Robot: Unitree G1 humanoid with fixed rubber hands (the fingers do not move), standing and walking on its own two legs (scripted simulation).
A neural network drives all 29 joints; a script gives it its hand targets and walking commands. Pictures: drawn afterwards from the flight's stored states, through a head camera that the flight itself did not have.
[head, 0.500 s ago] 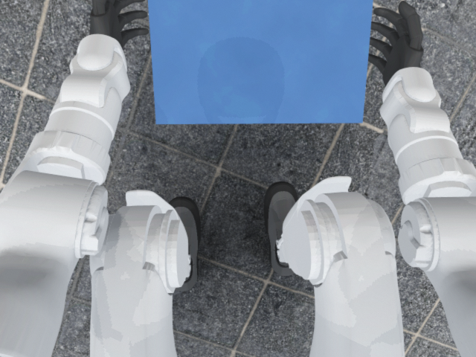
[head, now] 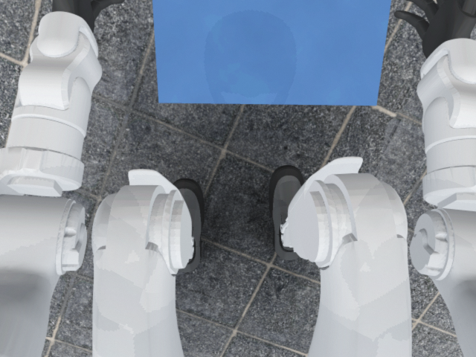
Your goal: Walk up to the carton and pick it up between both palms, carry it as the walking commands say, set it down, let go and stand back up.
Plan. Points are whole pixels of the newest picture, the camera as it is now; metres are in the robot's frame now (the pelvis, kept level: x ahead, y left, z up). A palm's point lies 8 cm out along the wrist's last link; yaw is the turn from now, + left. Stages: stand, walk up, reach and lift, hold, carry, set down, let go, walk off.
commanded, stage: set down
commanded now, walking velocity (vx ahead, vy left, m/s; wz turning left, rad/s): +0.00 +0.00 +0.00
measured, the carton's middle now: (263, 33) +0.50 -0.07 -0.26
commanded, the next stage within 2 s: let go in 1.28 s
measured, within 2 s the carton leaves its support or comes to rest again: neither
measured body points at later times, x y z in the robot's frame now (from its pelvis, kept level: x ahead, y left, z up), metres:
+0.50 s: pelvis -0.01 +0.00 +0.10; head +0.34 -0.04 +0.36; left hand +0.54 +0.14 -0.04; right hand +0.49 -0.31 -0.03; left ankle +0.12 +0.11 -0.33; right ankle +0.13 -0.11 -0.33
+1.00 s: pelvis +0.00 +0.00 +0.24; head +0.34 -0.04 +0.52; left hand +0.54 +0.15 +0.11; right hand +0.49 -0.31 +0.12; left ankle +0.12 +0.11 -0.33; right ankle +0.13 -0.11 -0.33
